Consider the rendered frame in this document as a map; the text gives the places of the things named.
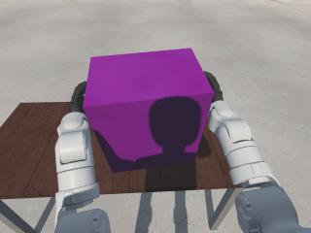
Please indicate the right robot upper arm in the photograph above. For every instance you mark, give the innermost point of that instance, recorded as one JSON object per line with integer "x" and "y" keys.
{"x": 267, "y": 210}

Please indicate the right robot forearm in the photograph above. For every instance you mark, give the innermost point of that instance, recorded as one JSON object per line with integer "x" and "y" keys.
{"x": 247, "y": 167}

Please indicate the robot left hand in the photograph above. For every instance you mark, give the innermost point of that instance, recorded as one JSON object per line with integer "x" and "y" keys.
{"x": 77, "y": 99}

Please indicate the carton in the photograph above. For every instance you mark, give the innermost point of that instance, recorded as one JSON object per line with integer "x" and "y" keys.
{"x": 147, "y": 109}

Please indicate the robot right hand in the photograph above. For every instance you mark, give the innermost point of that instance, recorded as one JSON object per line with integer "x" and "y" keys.
{"x": 218, "y": 95}

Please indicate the table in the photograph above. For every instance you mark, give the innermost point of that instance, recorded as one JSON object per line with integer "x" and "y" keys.
{"x": 28, "y": 165}

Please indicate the left robot upper arm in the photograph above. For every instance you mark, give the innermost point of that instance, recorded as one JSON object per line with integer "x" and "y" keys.
{"x": 89, "y": 221}

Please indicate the left robot forearm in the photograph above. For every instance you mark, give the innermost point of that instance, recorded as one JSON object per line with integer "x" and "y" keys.
{"x": 77, "y": 186}

